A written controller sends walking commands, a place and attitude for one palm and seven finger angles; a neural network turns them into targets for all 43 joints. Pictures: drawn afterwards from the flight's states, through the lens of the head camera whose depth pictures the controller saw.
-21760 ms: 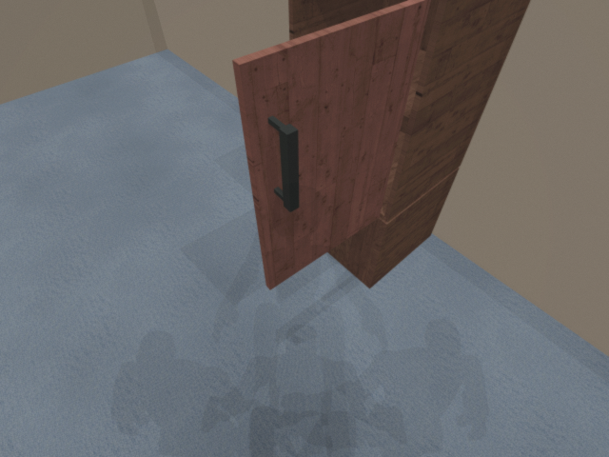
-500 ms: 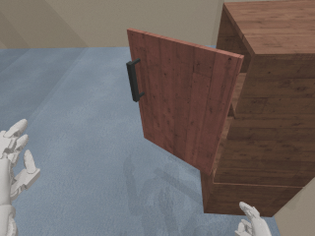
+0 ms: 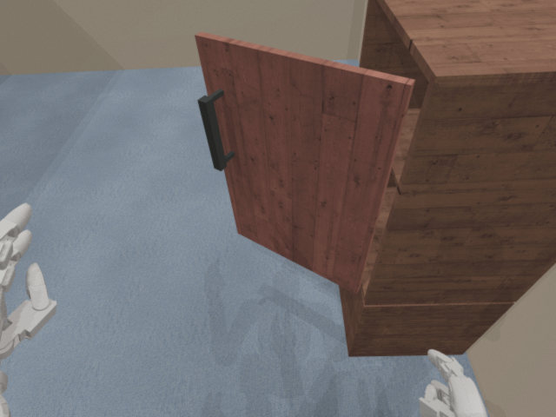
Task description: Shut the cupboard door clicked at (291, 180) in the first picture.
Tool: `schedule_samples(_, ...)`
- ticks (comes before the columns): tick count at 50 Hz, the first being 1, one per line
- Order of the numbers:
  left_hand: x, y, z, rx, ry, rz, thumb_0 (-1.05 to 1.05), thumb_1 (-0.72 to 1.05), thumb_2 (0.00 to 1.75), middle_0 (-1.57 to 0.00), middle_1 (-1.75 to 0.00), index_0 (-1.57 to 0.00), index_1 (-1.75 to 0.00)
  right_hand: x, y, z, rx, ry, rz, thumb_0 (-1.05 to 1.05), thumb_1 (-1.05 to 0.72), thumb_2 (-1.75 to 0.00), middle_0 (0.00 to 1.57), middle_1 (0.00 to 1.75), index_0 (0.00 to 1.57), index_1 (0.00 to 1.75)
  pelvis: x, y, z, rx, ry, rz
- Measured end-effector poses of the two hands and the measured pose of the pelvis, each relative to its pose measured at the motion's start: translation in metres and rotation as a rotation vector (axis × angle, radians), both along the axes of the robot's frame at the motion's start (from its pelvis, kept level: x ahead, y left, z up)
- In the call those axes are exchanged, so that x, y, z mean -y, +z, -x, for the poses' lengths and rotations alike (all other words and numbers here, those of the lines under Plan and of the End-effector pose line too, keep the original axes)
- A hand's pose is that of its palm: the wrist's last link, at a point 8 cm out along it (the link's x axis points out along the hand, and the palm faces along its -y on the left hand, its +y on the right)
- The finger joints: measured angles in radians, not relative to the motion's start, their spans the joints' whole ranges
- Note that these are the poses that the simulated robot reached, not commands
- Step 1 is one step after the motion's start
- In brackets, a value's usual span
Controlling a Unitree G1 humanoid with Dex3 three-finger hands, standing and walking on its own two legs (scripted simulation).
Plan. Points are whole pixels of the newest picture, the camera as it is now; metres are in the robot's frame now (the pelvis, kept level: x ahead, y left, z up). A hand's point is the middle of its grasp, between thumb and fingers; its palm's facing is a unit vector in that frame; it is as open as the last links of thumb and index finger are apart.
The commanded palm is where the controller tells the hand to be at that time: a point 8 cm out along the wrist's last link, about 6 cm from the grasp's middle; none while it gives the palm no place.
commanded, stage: step back with the hand held close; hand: left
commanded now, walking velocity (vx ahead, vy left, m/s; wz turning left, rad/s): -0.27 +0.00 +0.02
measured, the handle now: (219, 131) +0.65 +0.18 +0.06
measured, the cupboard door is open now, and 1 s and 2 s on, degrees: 57 57 57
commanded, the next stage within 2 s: stop stepping back and stand still in 0.96 s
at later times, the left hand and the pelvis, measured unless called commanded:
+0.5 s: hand out of the picture +0.10 +0.30 +0.16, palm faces +0.49 -0.74 -0.47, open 7.4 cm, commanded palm +0.04 +0.32 +0.17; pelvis -0.09 +0.02 -0.02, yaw +2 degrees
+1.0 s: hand out of the picture -0.03 +0.30 +0.17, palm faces +0.51 -0.72 -0.47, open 7.4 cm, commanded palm -0.09 +0.32 +0.17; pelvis -0.20 +0.01 -0.02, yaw +4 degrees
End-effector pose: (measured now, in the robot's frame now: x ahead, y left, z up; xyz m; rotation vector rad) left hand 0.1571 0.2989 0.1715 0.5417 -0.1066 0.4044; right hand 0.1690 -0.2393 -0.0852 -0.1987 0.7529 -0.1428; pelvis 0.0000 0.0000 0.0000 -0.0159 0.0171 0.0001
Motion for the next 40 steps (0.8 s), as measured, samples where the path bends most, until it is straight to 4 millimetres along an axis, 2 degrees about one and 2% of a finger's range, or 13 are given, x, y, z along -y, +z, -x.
schedule_samples(5,-0.006,0.001,0.000,-0.016,-0.047,-0.030,0.01,0.89,0.90,-0.21,-0.30,-0.21,-0.30,0.001,0.005,0.011,-0.010,-0.051,0.025,0.01,-0.91,-0.90,0.20,0.30,0.21,0.30,-0.009,-0.002,0.009,-0.007,-0.013,-0.005)
schedule_samples(10,-0.015,0.006,0.013,0.013,-0.074,-0.057,0.01,0.89,0.90,-0.21,-0.30,-0.21,-0.30,-0.005,0.013,0.026,0.012,-0.065,0.041,0.01,-0.91,-0.90,0.20,0.30,0.20,0.30,-0.016,-0.005,0.024,-0.004,-0.020,-0.005)
schedule_samples(17,-0.027,0.004,0.051,0.076,-0.057,-0.063,0.01,0.89,0.90,-0.21,-0.30,-0.21,-0.30,-0.019,0.016,0.055,0.046,-0.039,0.051,0.01,-0.90,-0.90,0.20,0.30,0.21,0.30,-0.023,-0.010,0.053,0.012,-0.011,0.003)
schedule_samples(25,-0.030,0.002,0.099,0.159,0.017,-0.078,0.01,0.89,0.90,-0.21,-0.30,-0.21,-0.30,-0.028,-0.002,0.090,0.033,0.032,0.042,0.01,-0.90,-0.90,0.21,0.30,0.21,0.30,-0.018,-0.020,0.086,0.026,0.042,0.017)
schedule_samples(29,-0.023,0.002,0.121,0.182,0.023,-0.075,0.01,0.89,0.90,-0.21,-0.30,-0.21,-0.30,-0.028,-0.008,0.106,0.021,0.060,0.030,0.01,-0.90,-0.90,0.21,0.30,0.21,0.30,-0.012,-0.022,0.104,0.034,0.045,0.020)
schedule_samples(34,-0.013,0.005,0.141,0.213,-0.012,-0.061,0.01,0.89,0.90,-0.21,-0.30,-0.21,-0.30,-0.023,-0.007,0.129,0.004,0.067,0.043,0.01,-0.90,-0.90,0.21,0.30,0.21,0.30,-0.010,-0.019,0.123,0.029,0.048,0.013)
schedule_samples(40,-0.023,0.007,0.157,0.228,-0.054,-0.090,0.01,0.89,0.90,-0.21,-0.30,-0.21,-0.30,-0.018,0.001,0.156,0.018,0.025,0.081,0.01,-0.90,-0.90,0.21,0.30,0.21,0.30,-0.017,-0.020,0.149,0.032,0.055,0.034)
